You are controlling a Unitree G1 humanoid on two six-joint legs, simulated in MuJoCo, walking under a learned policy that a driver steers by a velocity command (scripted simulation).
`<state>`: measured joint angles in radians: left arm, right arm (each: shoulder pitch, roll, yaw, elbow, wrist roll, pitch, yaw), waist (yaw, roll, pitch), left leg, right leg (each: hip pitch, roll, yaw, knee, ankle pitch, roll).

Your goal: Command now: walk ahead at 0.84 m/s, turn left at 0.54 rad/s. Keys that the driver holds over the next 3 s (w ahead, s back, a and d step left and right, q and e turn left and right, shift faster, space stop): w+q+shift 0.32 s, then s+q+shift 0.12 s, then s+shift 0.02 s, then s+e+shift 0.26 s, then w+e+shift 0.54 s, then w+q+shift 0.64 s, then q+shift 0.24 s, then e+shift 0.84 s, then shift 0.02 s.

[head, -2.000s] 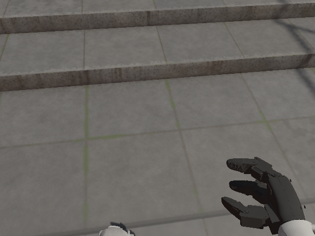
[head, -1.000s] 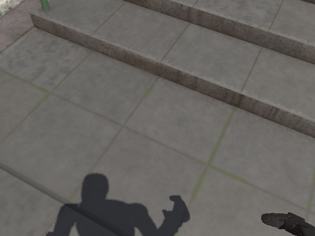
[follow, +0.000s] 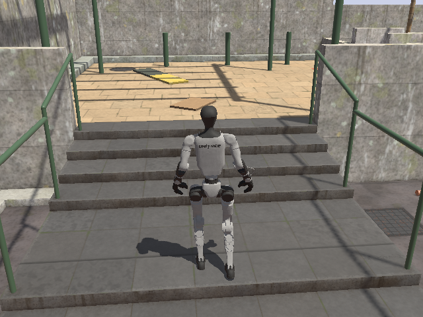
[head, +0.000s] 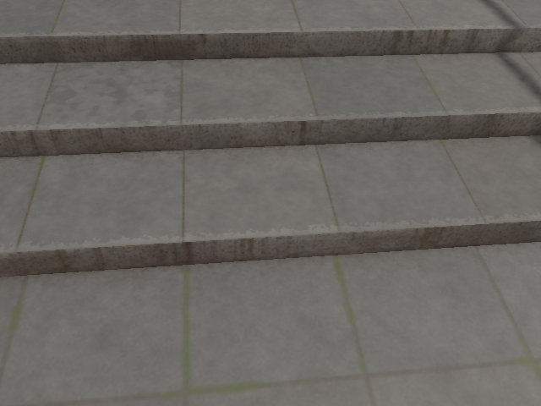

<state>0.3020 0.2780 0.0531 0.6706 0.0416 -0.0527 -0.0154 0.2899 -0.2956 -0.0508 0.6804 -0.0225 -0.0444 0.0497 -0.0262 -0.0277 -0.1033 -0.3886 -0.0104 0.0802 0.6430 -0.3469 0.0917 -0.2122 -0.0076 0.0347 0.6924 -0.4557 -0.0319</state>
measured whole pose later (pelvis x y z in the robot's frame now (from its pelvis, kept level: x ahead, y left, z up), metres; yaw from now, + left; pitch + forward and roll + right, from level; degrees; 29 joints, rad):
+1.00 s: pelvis +0.50 +0.14 +0.03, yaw +11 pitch +1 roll +0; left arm 0.29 0.33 0.08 0.76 0.03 0.04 -0.07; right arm 0.22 -0.27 -0.04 0.71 -0.03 -0.03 -0.02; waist 0.03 0.00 -0.03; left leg -0.22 0.06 0.12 0.35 -0.14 0.01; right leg -0.53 -0.03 -0.04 1.09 -0.32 -0.01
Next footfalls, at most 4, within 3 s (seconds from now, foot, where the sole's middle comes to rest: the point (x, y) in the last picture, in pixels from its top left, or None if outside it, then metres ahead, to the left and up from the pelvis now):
0.40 right None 0.53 0.01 -0.76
0.74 left None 0.55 0.29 -0.76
1.20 right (256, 384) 0.62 0.02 -0.76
1.64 left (231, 230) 1.04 0.10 -0.65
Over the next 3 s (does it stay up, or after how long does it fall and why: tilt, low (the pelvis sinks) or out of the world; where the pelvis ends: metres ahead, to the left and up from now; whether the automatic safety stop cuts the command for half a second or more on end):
stays up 1.80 0.17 0.24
